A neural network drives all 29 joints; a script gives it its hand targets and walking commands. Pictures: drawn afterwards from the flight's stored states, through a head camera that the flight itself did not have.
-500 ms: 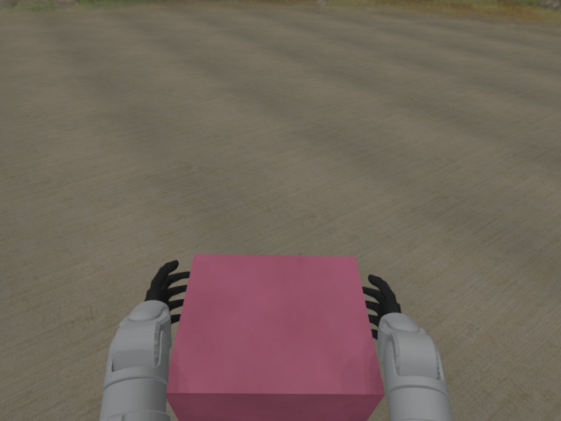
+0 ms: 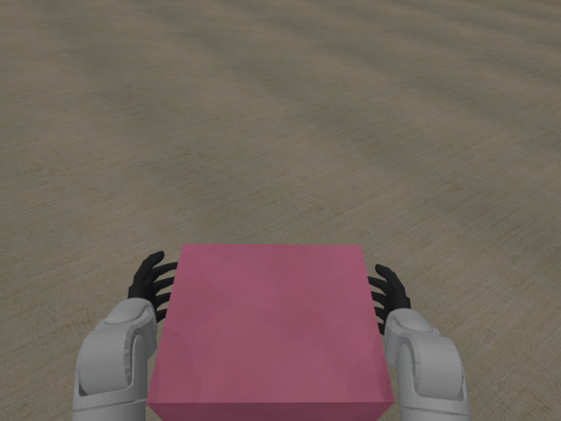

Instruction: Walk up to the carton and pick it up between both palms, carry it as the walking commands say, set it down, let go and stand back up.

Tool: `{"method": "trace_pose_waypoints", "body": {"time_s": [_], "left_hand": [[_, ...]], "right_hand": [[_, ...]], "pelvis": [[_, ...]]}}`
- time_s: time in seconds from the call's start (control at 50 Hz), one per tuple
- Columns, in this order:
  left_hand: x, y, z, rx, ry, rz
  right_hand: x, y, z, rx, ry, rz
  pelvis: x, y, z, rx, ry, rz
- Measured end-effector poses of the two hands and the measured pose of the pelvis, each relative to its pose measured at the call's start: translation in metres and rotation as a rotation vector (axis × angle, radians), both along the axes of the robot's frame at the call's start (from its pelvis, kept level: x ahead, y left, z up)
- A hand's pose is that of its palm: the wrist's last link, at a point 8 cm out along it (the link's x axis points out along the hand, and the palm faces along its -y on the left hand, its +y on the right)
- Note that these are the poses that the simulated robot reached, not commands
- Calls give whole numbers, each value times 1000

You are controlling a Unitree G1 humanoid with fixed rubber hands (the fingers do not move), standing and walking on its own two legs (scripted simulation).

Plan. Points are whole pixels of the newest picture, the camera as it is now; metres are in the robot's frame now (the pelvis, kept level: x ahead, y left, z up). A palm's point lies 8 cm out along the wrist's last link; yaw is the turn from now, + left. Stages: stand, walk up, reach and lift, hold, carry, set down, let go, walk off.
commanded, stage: carry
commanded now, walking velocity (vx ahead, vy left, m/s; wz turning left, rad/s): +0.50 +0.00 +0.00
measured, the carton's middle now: (270, 351) +0.25 +0.01 -0.01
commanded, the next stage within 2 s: none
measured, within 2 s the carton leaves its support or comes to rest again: neither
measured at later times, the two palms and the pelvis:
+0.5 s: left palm (206, 177) +0.53 +0.13 +0.10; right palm (384, 186) +0.54 -0.20 +0.07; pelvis +0.28 -0.05 +0.00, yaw +1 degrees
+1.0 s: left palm (210, 101) +0.90 +0.17 +0.06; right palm (335, 107) +0.88 -0.16 +0.06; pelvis +0.63 +0.01 +0.00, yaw -1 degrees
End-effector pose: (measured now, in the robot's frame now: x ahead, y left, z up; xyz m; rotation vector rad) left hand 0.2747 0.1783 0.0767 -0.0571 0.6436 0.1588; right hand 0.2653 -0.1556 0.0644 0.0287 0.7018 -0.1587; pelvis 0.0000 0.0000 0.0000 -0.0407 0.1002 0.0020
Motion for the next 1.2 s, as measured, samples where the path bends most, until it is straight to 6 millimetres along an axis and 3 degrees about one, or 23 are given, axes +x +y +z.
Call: {"method": "trace_pose_waypoints", "body": {"time_s": [0.14, 0.28, 0.34, 0.44, 0.52, 0.6, 0.66, 0.8, 0.86, 0.96, 1.04, 1.12, 1.2], "left_hand": [[70, -15, 5, -67, -40, 12], [158, -47, -17, -50, -26, 29], [182, -51, -16, -29, 18, 46], [222, -49, 7, -8, 7, 84], [266, -49, 24, 0, -23, 78], [322, -48, 33, 0, -61, 53], [370, -43, 27, -4, -60, 34], [495, -18, -18, -29, -26, 12], [541, -7, -36, -39, 52, 5], [604, -4, -20, -51, 72, -8], [650, -6, -6, -83, 31, -7], [695, -9, 4, -79, -7, 25], [744, -20, 11, -52, -71, 49]], "right_hand": [[69, -16, 18, 6, -43, -40], [159, -47, -14, 63, -29, -58], [190, -52, -16, 72, 15, -37], [242, -49, -1, 103, 6, -6], [284, -49, 12, 105, -24, -5], [334, -47, 22, 98, -63, -23], [376, -43, 19, 87, -64, -38], [494, -19, -17, 63, -30, -62], [537, -8, -29, 36, 46, -61], [593, -4, -13, 34, 65, -84], [643, -6, 7, 21, 26, -73], [698, -9, 15, 22, -11, -37], [756, -20, 13, 50, -73, -8]], "pelvis": [[72, -12, -5, -5, 13, 13], [166, -34, -33, -11, 2, 21], [196, -42, -23, 30, 14, 30], [248, -47, -4, 74, 9, 24], [296, -44, 3, 87, -6, 11], [349, -38, 3, 85, -11, 4], [393, -31, -2, 80, -7, -2], [508, -2, -35, 75, -4, -15], [546, 7, -30, 81, -3, -21], [605, 14, -5, 30, 3, -29], [658, 10, 4, 12, 10, -7], [713, -2, 4, 14, -2, 10], [772, -17, -10, 33, -27, 19]]}}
